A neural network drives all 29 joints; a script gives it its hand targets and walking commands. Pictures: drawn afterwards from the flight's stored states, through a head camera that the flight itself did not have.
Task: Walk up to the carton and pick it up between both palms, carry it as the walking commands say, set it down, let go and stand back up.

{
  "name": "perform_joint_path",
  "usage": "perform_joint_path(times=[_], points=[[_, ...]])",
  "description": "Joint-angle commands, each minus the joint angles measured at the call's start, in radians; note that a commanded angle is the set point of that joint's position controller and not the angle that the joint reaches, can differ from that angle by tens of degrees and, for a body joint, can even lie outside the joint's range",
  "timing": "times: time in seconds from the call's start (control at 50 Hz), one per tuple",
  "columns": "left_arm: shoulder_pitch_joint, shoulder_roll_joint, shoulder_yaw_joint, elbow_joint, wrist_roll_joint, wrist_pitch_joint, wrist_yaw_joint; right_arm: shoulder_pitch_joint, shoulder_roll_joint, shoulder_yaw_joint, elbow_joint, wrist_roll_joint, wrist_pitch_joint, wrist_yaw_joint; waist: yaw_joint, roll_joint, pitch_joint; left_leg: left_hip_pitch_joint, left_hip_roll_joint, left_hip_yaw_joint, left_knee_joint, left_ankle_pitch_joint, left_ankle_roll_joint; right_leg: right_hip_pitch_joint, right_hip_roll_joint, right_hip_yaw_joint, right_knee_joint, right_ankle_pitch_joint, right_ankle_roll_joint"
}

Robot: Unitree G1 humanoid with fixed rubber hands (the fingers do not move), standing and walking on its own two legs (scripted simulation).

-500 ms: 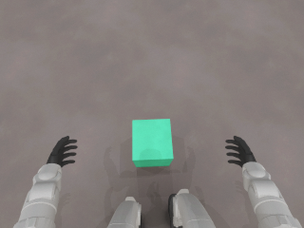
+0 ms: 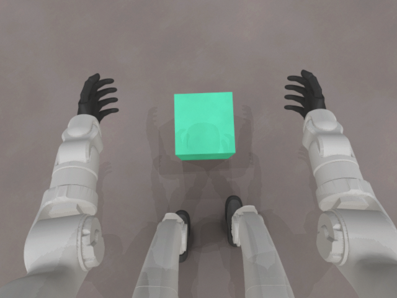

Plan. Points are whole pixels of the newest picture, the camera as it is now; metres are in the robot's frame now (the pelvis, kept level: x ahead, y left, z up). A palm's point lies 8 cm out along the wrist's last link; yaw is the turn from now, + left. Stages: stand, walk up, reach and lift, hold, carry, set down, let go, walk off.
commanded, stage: reach and lift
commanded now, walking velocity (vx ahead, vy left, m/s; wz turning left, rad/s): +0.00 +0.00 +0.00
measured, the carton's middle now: (204, 130) +0.50 +0.00 -0.56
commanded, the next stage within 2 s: none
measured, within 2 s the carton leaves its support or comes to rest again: neither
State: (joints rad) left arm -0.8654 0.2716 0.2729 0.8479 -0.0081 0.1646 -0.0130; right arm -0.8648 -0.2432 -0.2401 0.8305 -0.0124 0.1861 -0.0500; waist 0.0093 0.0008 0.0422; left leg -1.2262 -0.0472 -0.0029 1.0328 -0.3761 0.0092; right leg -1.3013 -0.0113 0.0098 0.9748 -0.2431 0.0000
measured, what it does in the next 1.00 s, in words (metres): lowers itself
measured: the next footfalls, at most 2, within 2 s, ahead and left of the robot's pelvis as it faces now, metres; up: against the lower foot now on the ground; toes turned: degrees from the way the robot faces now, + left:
none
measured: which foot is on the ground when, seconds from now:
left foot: down 0.00-1.00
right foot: down 0.00-1.00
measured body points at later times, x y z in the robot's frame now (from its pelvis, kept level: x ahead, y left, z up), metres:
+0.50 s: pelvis +0.02 +0.00 -0.02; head +0.33 +0.00 +0.30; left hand +0.52 +0.20 -0.15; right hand +0.53 -0.18 -0.15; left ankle +0.04 +0.11 -0.65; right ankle +0.10 -0.12 -0.65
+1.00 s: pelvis -0.02 -0.01 -0.17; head +0.32 +0.00 +0.12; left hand +0.52 +0.20 -0.31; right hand +0.53 -0.18 -0.31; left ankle +0.04 +0.11 -0.65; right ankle +0.09 -0.12 -0.65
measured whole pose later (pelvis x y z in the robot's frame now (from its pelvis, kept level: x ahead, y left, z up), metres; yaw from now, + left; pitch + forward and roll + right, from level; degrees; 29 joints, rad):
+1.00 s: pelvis -0.02 -0.01 -0.17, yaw +2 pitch +48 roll +2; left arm -1.27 0.31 0.24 0.96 -0.05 0.13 0.07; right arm -1.26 -0.25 -0.27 0.92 0.01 0.14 -0.13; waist 0.00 -0.01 0.02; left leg -1.99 -0.07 -0.02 1.71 -0.57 -0.02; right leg -2.07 0.04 0.04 1.65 -0.42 0.01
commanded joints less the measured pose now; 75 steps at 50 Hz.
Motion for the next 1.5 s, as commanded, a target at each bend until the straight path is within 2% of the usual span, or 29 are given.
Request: perform_joint_path(times=[0.0, 0.2, 0.36, 0.42, 0.5, 0.62, 0.82, 1.0, 1.16, 1.48], points=[[-0.237, 0.143, 0.044, -0.086, 0.013, -0.041, 0.000, -0.244, -0.081, -0.034, -0.098, -0.011, -0.039, -0.018, 0.011, -0.021, -0.892, 0.132, -0.020, 0.010, -0.124, 0.211, -0.041, 0.669, 0.042, 0.019, 0.010, 0.250, 0.028], [-0.383, 0.112, 0.076, -0.056, 0.046, -0.088, -0.008, -0.404, -0.013, -0.074, -0.093, -0.071, -0.082, -0.033, 0.026, -0.030, -1.065, -0.012, -0.029, 0.025, -0.104, 0.332, -0.048, 0.751, 0.044, 0.046, 0.067, 0.481, 0.033], [-0.364, 0.070, 0.108, -0.070, 0.088, -0.104, 0.006, -0.376, 0.015, -0.134, -0.089, -0.129, -0.110, -0.023, 0.012, -0.025, -1.104, -0.051, -0.026, 0.012, -0.093, 0.452, -0.059, 0.720, 0.051, 0.043, 0.084, 0.611, 0.030], [-0.370, 0.055, 0.111, -0.086, 0.097, -0.107, 0.011, -0.382, 0.019, -0.145, -0.105, -0.135, -0.117, -0.012, 0.012, -0.019, -1.084, -0.047, -0.025, 0.006, -0.078, 0.461, -0.062, 0.640, 0.056, 0.033, 0.091, 0.578, 0.034], [-0.413, 0.026, 0.101, -0.068, 0.103, -0.097, 0.015, -0.411, 0.011, -0.159, -0.072, -0.137, -0.119, 0.001, 0.000, 0.003, -0.996, -0.046, -0.029, -0.001, -0.021, 0.409, -0.068, 0.421, 0.069, 0.006, 0.123, 0.430, 0.040], [-0.486, 0.029, 0.084, -0.032, 0.097, -0.079, 0.031, -0.471, -0.022, -0.167, -0.008, -0.121, -0.114, -0.001, -0.011, 0.025, -1.001, -0.097, -0.035, 0.006, 0.135, 0.326, -0.079, 0.197, 0.086, -0.027, 0.264, 0.291, 0.045], [-0.597, 0.126, 0.022, -0.038, 0.014, -0.068, 0.072, -0.589, -0.072, -0.070, -0.054, -0.026, -0.083, -0.059, 0.010, -0.022, -1.218, -0.293, -0.049, 0.059, 0.392, 0.226, -0.072, 0.199, 0.090, -0.037, 0.528, 0.263, 0.053], [-0.698, 0.163, -0.046, 0.041, -0.073, -0.049, 0.089, -0.687, -0.110, -0.017, 0.009, 0.044, -0.055, -0.091, 0.002, -0.024, -1.157, -0.448, -0.042, 0.078, 0.560, 0.075, -0.062, 0.061, 0.086, -0.053, 0.681, 0.113, 0.045], [-0.756, 0.186, -0.058, 0.108, -0.088, -0.066, 0.094, -0.747, -0.130, 0.000, 0.087, 0.072, -0.075, -0.095, 0.004, -0.024, -1.080, -0.544, -0.031, 0.074, 0.687, 0.043, -0.055, -0.046, 0.073, -0.049, 0.806, 0.084, 0.047], [-0.858, 0.210, -0.163, 0.168, -0.167, -0.103, 0.115, -0.847, -0.205, 0.061, 0.197, 0.170, -0.131, -0.078, -0.013, 0.003, -1.002, -0.547, -0.006, 0.026, 0.894, 0.081, -0.056, -0.194, 0.046, -0.035, 1.027, 0.099, 0.043]])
